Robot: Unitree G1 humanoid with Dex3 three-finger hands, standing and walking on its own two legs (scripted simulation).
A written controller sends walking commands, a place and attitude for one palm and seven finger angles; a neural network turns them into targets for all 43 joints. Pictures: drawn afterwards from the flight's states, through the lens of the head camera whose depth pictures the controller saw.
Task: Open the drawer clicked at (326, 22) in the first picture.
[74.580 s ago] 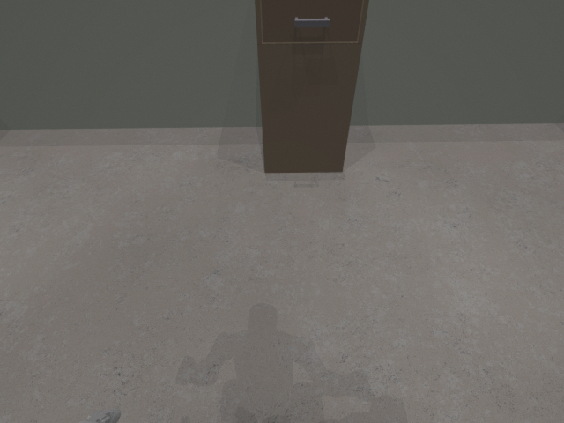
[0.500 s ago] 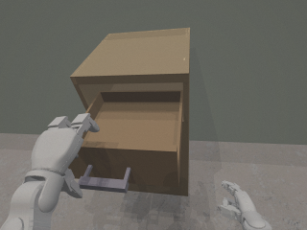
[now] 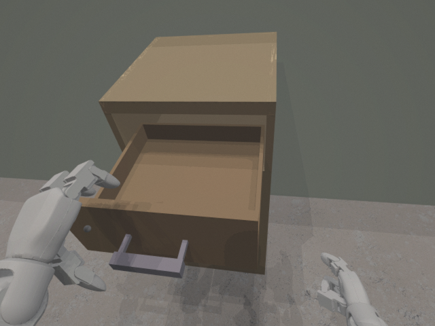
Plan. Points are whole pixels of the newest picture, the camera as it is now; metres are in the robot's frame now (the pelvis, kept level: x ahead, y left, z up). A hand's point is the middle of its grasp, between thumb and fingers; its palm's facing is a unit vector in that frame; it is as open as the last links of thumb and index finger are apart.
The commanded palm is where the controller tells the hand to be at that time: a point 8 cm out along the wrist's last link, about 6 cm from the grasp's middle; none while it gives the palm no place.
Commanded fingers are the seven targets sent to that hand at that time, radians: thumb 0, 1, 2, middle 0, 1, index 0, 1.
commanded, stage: draw the hand back to the body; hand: left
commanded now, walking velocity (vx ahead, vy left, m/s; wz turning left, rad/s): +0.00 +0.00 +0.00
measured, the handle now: (151, 253) +0.23 +0.17 +0.03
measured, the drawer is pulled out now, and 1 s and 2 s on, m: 0.29 0.29 0.29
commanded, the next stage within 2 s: step back with the hand held close in 0.94 s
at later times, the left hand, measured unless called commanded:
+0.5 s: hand (82, 202) +0.22 +0.22 +0.20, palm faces +0.37 -0.83 -0.41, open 10.8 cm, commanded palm +0.16 +0.28 +0.22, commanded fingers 0.00 0.51 0.74 -0.23 -0.55 -0.23 -0.55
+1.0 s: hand (70, 212) +0.20 +0.23 +0.20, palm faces +0.44 -0.80 -0.41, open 7.5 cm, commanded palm +0.15 +0.28 +0.21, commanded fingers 0.00 0.90 0.90 -0.20 -0.30 -0.20 -0.30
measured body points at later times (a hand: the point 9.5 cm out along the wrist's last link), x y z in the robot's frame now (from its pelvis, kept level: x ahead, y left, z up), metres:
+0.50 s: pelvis +0.03 +0.00 +0.00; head +0.02 -0.02 +0.45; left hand +0.19 +0.27 +0.22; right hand +0.22 -0.21 -0.08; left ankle +0.00 +0.11 -0.74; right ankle +0.02 -0.09 -0.74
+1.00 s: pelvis +0.02 -0.01 +0.00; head +0.00 -0.03 +0.45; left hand +0.17 +0.27 +0.22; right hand +0.22 -0.21 -0.08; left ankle +0.00 +0.11 -0.74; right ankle +0.02 -0.09 -0.74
